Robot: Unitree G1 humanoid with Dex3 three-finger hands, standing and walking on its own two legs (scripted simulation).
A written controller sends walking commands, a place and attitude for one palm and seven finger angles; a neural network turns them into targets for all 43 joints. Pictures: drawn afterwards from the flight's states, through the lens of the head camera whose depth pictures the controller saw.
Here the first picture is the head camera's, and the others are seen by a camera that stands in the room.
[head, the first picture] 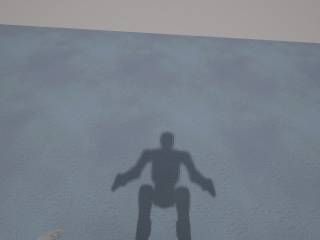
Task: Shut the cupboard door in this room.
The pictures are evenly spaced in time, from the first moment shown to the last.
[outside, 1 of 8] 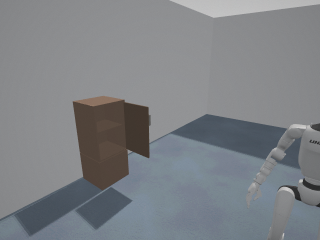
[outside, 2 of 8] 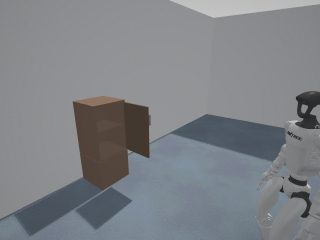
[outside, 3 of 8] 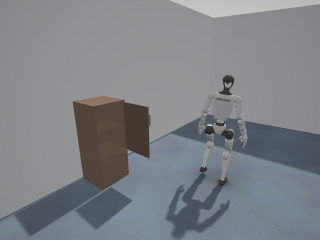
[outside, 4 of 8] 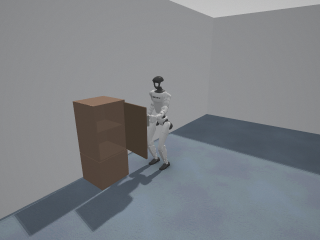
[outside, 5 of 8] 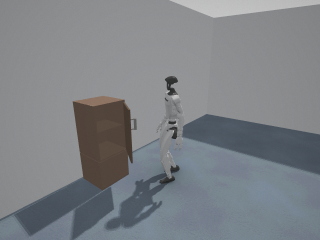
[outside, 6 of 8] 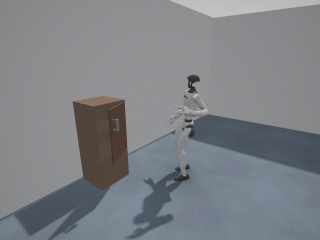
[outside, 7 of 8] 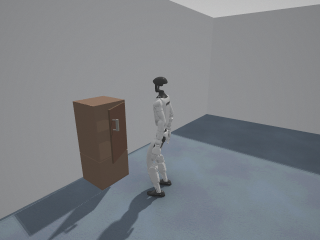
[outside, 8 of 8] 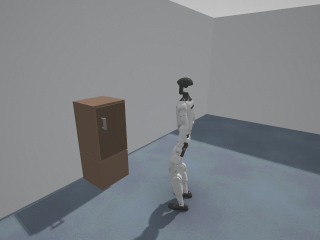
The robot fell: no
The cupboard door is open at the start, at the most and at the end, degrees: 89 89 0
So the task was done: yes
